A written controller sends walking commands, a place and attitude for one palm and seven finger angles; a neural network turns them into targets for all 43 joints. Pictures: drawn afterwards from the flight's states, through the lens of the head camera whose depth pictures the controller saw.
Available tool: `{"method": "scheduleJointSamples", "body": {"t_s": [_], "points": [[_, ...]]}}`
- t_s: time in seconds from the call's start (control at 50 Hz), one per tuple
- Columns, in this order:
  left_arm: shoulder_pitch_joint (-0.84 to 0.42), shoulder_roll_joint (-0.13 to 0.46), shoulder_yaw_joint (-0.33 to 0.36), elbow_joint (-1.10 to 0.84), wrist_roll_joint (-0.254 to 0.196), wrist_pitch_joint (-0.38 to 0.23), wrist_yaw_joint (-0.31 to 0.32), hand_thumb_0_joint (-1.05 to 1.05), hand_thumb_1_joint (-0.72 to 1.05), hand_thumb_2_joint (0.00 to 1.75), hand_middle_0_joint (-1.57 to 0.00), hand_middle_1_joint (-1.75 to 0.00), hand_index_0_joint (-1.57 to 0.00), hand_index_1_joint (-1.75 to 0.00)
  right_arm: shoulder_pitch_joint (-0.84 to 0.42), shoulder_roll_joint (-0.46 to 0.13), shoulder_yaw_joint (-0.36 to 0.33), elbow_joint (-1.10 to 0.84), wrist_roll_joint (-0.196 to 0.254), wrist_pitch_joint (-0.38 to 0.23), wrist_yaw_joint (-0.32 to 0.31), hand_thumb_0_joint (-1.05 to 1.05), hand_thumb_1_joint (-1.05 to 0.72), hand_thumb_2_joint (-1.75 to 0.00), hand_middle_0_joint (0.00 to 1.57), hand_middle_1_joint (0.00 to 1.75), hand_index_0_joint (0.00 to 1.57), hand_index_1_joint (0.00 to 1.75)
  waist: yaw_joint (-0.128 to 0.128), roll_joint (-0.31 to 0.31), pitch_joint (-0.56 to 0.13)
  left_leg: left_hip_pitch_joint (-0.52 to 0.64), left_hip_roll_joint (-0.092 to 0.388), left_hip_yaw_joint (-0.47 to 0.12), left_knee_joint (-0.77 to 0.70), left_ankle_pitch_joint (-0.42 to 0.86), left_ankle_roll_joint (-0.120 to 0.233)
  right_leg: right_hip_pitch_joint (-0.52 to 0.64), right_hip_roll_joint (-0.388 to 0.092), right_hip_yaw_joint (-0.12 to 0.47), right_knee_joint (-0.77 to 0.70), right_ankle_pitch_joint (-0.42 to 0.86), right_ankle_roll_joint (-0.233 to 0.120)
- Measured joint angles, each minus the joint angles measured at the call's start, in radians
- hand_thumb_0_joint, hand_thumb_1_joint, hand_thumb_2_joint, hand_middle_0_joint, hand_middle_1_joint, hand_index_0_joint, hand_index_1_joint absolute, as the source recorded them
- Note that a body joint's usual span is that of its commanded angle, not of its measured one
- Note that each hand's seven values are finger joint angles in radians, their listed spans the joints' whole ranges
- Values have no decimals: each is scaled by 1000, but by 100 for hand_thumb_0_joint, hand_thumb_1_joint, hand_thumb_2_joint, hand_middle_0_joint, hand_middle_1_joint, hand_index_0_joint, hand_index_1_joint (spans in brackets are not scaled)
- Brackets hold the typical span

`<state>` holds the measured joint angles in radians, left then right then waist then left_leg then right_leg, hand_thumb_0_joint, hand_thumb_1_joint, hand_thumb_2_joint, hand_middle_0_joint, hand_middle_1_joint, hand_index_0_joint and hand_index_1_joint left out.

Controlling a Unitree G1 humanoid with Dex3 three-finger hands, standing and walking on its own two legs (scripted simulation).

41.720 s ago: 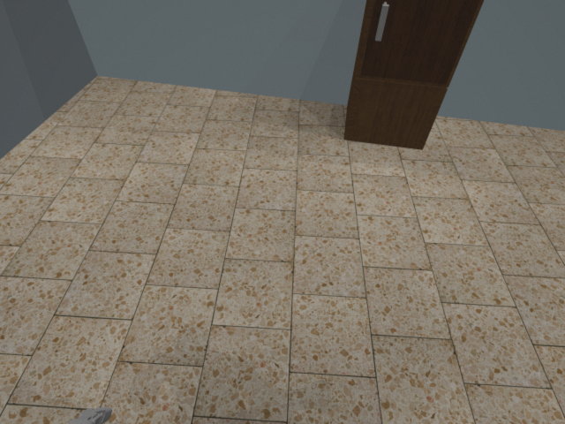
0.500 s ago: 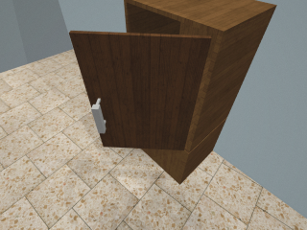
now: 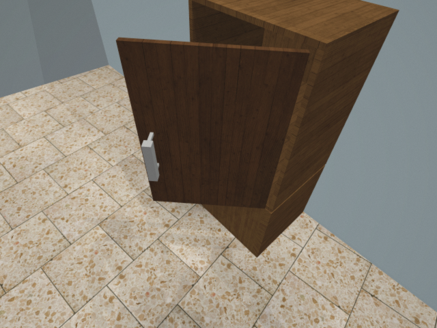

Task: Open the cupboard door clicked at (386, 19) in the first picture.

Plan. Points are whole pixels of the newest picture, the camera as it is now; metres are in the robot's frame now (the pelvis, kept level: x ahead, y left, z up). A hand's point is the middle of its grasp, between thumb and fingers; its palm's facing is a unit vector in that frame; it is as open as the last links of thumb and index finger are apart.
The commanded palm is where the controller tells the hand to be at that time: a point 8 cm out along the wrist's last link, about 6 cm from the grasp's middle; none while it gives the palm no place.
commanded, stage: come to a stop and stand still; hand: left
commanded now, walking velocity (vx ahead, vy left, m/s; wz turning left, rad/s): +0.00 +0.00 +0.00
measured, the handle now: (152, 156) +0.59 +0.23 -0.08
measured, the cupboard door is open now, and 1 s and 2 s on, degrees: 44 44 44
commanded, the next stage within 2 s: look again from close up in 0.78 s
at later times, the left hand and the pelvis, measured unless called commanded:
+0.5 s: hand out of the picture -0.05 +0.19 -0.18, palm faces +0.02 -0.99 -0.14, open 7.3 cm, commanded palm none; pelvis -0.02 +0.03 +0.00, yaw -1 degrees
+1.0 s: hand out of the picture -0.04 +0.19 -0.18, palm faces +0.02 -0.98 -0.19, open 7.3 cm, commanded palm none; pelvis -0.01 +0.03 +0.00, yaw -1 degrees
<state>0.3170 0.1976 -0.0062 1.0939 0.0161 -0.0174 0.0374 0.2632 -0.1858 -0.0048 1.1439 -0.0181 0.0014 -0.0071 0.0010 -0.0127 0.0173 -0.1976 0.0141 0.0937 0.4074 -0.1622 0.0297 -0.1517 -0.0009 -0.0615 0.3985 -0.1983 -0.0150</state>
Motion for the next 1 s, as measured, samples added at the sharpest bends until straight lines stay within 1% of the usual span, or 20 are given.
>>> {"method": "scheduleJointSamples", "body": {"t_s": [0.22,0.44,0.52,0.72,0.86,1.0], "points": [[15,-42,0,2,4,7,6,0,91,90,-20,-30,-20,-30,49,45,-4,8,1,1,-2,0,-90,-90,20,30,20,30,-9,-13,6,-23,-19,16,1,10,23,-30,-20,15,12,12,23],[47,-77,6,1,11,9,8,0,91,90,-20,-30,-20,-30,46,77,-17,-12,3,1,-3,0,-90,-90,20,30,20,30,-4,-13,6,-48,-37,30,8,12,44,-63,-39,29,30,15,40],[59,-81,10,4,14,10,9,0,91,90,-20,-30,-20,-30,37,77,-22,-19,2,1,-5,0,-90,-90,20,30,20,30,-1,-11,6,-52,-42,35,7,14,49,-71,-45,34,35,15,44],[74,-78,15,11,17,9,8,0,91,90,-20,-30,-20,-30,16,54,-31,-29,3,0,-5,0,-91,-90,20,30,20,30,6,-5,8,-52,-48,44,0,17,54,-80,-50,44,39,15,47],[66,-70,19,13,18,9,6,0,91,90,-20,-30,-20,-30,7,42,-32,-30,3,0,-5,0,-91,-90,20,30,20,30,9,2,8,-46,-50,45,-13,22,51,-81,-51,45,41,13,46],[51,-62,17,12,15,2,5,0,91,90,-20,-30,-20,-30,-4,36,-29,-27,4,-2,-3,0,-91,-90,20,30,20,30,5,7,8,-39,-39,43,-18,21,43,-71,-40,44,29,15,41]]}}
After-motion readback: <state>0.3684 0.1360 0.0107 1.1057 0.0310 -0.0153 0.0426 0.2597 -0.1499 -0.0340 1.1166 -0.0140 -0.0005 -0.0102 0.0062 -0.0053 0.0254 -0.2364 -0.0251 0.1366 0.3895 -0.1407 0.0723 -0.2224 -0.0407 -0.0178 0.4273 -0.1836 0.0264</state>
